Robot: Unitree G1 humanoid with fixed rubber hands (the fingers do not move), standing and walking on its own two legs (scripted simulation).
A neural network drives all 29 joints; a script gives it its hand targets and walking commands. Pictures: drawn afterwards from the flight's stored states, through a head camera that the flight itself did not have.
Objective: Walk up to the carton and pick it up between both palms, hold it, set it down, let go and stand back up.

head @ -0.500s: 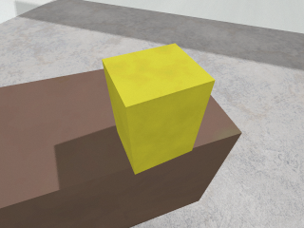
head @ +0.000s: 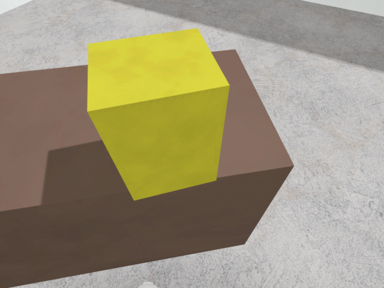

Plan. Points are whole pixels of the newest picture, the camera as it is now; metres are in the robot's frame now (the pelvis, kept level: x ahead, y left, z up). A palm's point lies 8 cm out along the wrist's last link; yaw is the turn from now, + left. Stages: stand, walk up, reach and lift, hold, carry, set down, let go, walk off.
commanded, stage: walk up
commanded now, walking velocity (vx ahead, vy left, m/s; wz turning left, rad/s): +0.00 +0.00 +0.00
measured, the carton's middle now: (162, 123) +0.41 +0.05 +0.12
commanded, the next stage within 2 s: none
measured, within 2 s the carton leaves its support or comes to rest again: neither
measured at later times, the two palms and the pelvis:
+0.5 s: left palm out of the picture +0.03 +0.16 -0.13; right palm out of the picture +0.01 -0.28 -0.13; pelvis +0.01 -0.06 +0.02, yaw -3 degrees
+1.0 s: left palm out of the picture -0.03 +0.21 -0.11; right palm out of the picture +0.00 -0.29 -0.14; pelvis -0.01 -0.05 +0.02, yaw +1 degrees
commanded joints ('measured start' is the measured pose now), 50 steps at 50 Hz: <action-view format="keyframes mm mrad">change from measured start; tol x16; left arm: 1 106 145 11 -30 25 -43 -10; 42 156 -8 -28 218 -9 -51 22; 44 311 284 73 197 3 -33 92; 50 138 59 39 111 20 -27 63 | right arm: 1 64 -12 15 -24 30 0 8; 42 10 93 119 168 40 -48 -6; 43 -84 -93 51 117 54 -12 8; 50 -109 32 34 -2 9 25 51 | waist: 1 65 -182 21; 43 195 72 92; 50 100 -223 45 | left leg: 1 -86 -134 -16 332 -85 105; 12 150 -121 151 -112 -31 88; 15 355 -76 121 -394 303 106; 17 484 6 50 -301 560 119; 42 325 -30 88 -356 265 107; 43 -70 -130 172 -3 80 49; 45 -126 -78 119 420 -196 18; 50 -105 -82 113 564 50 -3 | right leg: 1 -81 -335 513 -401 -69 -114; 4 109 -180 145 -227 582 -68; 6 124 -162 131 -212 661 -91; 15 210 -205 235 -155 593 -160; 19 128 -69 139 -200 267 -111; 42 147 -58 148 -239 159 -106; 43 408 -315 349 -194 224 -162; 45 286 -537 431 -208 487 -272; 50 46 -287 143 -227 166 -176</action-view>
